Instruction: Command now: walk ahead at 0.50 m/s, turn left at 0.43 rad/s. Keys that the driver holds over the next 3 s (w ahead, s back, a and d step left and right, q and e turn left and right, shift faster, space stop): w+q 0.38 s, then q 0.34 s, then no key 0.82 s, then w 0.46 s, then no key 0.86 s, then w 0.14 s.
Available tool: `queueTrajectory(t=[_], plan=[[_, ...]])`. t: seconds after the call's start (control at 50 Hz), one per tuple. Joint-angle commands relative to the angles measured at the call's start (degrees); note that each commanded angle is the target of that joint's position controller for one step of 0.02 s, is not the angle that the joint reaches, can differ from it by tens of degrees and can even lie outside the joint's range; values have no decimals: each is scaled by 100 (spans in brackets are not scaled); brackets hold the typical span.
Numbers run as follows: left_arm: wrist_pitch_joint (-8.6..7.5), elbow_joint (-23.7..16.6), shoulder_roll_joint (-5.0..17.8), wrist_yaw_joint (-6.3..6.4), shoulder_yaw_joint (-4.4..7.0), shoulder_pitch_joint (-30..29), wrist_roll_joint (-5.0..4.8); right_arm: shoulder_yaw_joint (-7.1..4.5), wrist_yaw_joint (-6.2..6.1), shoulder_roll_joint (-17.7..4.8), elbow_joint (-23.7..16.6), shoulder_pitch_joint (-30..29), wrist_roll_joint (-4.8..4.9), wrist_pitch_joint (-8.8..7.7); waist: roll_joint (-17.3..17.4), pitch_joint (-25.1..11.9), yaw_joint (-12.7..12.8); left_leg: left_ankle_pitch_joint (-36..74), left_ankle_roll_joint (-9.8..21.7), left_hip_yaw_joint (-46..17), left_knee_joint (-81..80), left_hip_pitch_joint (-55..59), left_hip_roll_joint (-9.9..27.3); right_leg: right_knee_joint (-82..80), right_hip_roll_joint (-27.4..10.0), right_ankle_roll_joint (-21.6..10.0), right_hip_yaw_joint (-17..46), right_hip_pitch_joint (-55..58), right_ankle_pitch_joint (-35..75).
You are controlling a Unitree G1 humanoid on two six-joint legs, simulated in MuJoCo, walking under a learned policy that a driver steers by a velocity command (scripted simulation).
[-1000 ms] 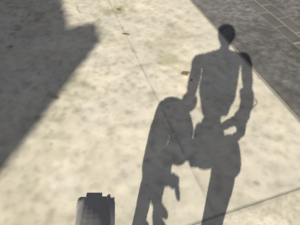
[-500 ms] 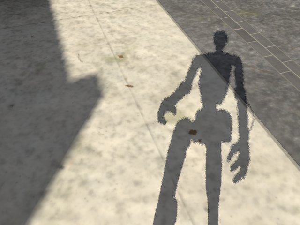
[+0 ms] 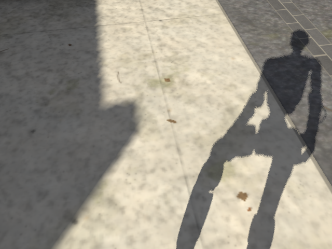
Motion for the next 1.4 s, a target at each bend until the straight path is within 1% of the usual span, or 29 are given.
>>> queueTrajectory(t=[0.02, 0.08, 0.22, 0.26, 0.3, 0.32, 0.34, 0.36, 0.38, 0.4, 0.42, 0.46, 0.58, 0.66, 0.72, 0.74, 0.76, 0.78, 0.8, 0.82, 0.86, 0.9, 0.96, 1.06, 1.1, 1.12, 1.16, 1.24, 1.4], plan=[[-193, -467, 703, -18, 27, -741, -125, -121, -363, -365, -569, -251, 272, 87, -333, 224, -394, 584, -292, -257, -378, -432, 327, -1134, -1776, -591, 887, -278, 770], [-165, -374, 862, 96, 44, -461, -38, -120, -253, -236, -782, -642, 102, 131, -594, 351, -300, 1427, -323, 107, -1466, -219, 289, -1115, -1549, -503, 355, -280, 1005], [52, -302, 1171, 180, 203, 235, -182, -67, 1, -198, -1293, -1889, 104, 234, -322, 733, 232, 775, -46, 720, -3378, -313, 95, -636, -1960, -363, -13, 1595, 1760], [113, -380, 1328, 181, 262, 91, -219, -143, 42, -391, -1411, -1809, 82, 259, -602, 634, 69, 123, 128, 1115, -3578, 380, -256, -22, -1962, -264, -221, 1655, 3614], [192, -482, 1520, 204, 302, -178, -278, -336, 65, -732, -1240, -741, 88, 255, -750, 81, -566, -47, 379, 1438, -4002, 1870, -786, 1564, -1796, -93, -453, 1553, 5269], [190, -581, 1474, 207, 275, -234, -252, -568, -7, -1216, -967, 278, 83, 250, -579, -474, -987, 332, 621, 1033, -4250, 3567, -830, 2994, -1531, 129, -473, 662, 4533], [77, -891, 942, 153, 118, -83, -55, -746, -119, -1952, -859, 872, 77, 252, 688, -997, -831, 546, 1385, -1472, -4270, 5732, 608, 5228, -813, 498, -406, -1863, 800], [-212, -1147, 700, 29, -10, -190, -149, -681, -103, -2033, -996, 973, 33, 197, 1104, -1860, -642, 177, 2146, -4178, -5469, 6761, 1454, 6556, 126, 627, 952, -3234, -2199], [-399, -1302, 1025, -55, 87, -877, -378, -571, -121, -1616, -984, 1033, -38, 195, 653, -1608, -864, 424, 1758, -3552, -5649, 6734, 1258, 6770, -197, 492, 1500, -3876, -1801], [-460, -1383, 1041, -44, 72, -1129, -406, -499, -143, -1334, -1090, 598, -32, 170, 437, -995, -714, 1336, 1516, -2629, -5499, 5957, 1088, 6488, -443, 411, 1434, -3986, -1359], [-444, -1359, 1095, 26, 101, -1164, -251, -435, -140, -1153, -1275, 7, 16, 159, -108, -623, -402, 2229, 1313, -1926, -5460, 4921, 869, 6084, -674, 442, 1411, -3580, -1056], [-226, -1467, 1200, 67, 192, -1080, -115, -349, -172, -912, -1430, -421, 13, 146, -221, -333, 4, 3055, 1179, -1321, -5601, 3560, 623, 5546, -857, 527, 1427, -2754, -988], [-20, -1831, 782, 143, 39, -1655, -52, -474, -389, -1280, -1621, -269, 57, 255, 193, -404, -10, 3809, 759, -393, -5320, 2541, -146, 2804, -284, 720, 1151, -1914, 418], [51, -2013, 973, 81, 62, -2090, -159, -465, -438, -1197, -1667, -22, 89, 414, 488, -560, -250, 2725, 581, -990, -4920, 2789, -14, 1793, -28, 756, 1333, -1581, 880], [-10, -2030, 1160, 21, 163, -1817, -117, -452, -471, -1100, -1839, -252, 101, 442, 570, -488, -6, 1815, 381, -1566, -4314, 2991, -78, 892, -3, 540, 1479, -1107, 923], [-64, -1972, 1245, 18, 203, -1524, -64, -410, -473, -954, -1908, -291, 84, 419, 484, -555, 129, 1540, 181, -1440, -3840, 2887, -349, 501, -186, 372, 1453, -565, 1654], [-87, -1953, 1551, 57, 262, -1077, 66, -303, -470, -602, -2058, -261, -34, 367, -98, -1038, 186, 491, -118, -960, -2554, 2259, -797, 757, -1153, -12, 2179, 605, 3488], [-26, -1997, 1669, 66, 254, -901, 221, -252, -445, -404, -2006, 837, -41, 304, -1746, -1547, -272, -3031, -495, -652, -1055, 972, -1559, 814, -2569, -1191, 3918, 1903, 5623], [24, -2020, 1548, 52, 267, -1001, 34, -322, -376, -986, -1908, 1229, 33, 303, -1927, -1935, -399, -2959, -674, -755, -137, 574, -1127, 525, -3008, -1699, 4983, 1864, 3929], [90, -2204, 1146, 76, 177, -1273, -49, -424, -389, -1371, -1846, 710, 73, 414, -1262, -1487, -170, -2511, -815, -587, 286, 422, -876, 455, -2527, -1502, 4316, 1479, 2651], [271, -2229, 891, 100, 48, -1503, -46, -412, -472, -1233, -1967, -18, -5, 652, -646, -784, -63, -1907, -911, -342, 265, 532, -691, 231, -1874, -1093, 3355, 349, 1314], [372, -2190, 974, 114, 41, -1699, 5, -302, -435, -852, -2046, -29, 12, 707, -779, -432, -267, -1587, -869, -33, -500, 1183, -597, -20, -1376, -851, 2597, -565, 1049], [408, -2115, 995, 100, 70, -1637, -28, -145, -416, -492, -2030, -59, -33, 602, -1078, -615, -214, -1595, -835, 316, -2218, 1936, -501, -7, -1127, -833, 2053, -558, 1413], [478, -1975, 987, 84, 46, -1219, -148, -177, -344, -622, -1879, 93, -88, 609, -1145, -534, -247, -225, -535, 579, -4556, 3187, -634, 199, -1150, -620, 2135, -811, -250], [425, -1953, 782, 45, -18, -1019, -59, -223, -357, -1059, -2096, -8, -287, 623, -239, -352, -62, 184, -98, -519, -4906, 3608, 309, 890, -692, 98, 1672, -1588, -1407], [374, -2017, 608, 24, -42, -903, -66, -212, -321, -987, -1980, -248, -281, 615, 1097, -266, 246, -866, 221, -875, -5293, 2490, 604, 1050, -280, 340, 1051, -953, -1093], [362, -1930, 822, 38, 14, -1197, 22, -79, -280, -505, -2059, -565, -275, 501, 778, 189, 118, -1972, -68, -616, -5517, 1866, 198, 1125, -284, 482, 1133, -381, -241], [363, -1723, 797, 52, 32, -959, -47, -104, -335, -601, -1899, -203, -170, 380, 237, 441, 50, -1439, -312, -291, -5189, 1974, -95, 1025, -380, 352, 1248, -358, -160], [349, -1470, 749, 67, 36, -856, -74, -117, -347, -472, -1788, 50, -111, 359, -190, 174, -23, -346, -261, -89, -4758, 2408, -244, 1144, -421, 335, 1289, -228, 353]])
